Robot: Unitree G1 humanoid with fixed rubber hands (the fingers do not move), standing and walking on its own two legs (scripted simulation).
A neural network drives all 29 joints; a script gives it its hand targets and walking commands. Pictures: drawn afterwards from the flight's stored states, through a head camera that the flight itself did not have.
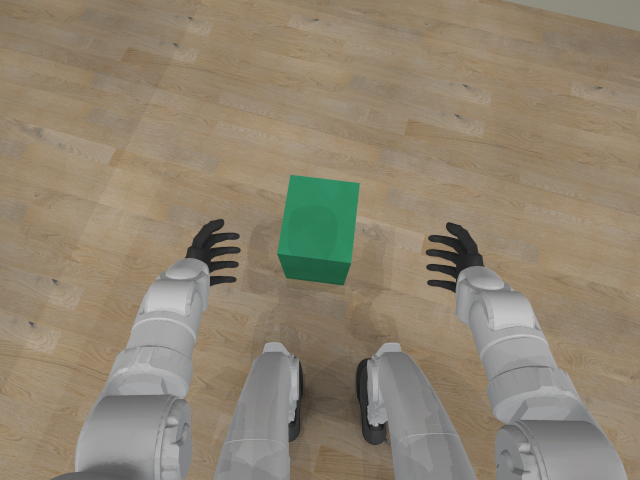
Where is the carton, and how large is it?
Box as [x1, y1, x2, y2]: [277, 175, 359, 284]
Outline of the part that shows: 290,175 277,251 286,277 343,284 351,260 359,183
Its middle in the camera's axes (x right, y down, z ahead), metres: +0.00 -0.01 +1.01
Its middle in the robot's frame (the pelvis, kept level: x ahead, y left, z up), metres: +0.55 +0.01 -0.55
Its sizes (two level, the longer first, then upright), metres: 0.195 0.165 0.264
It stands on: the floor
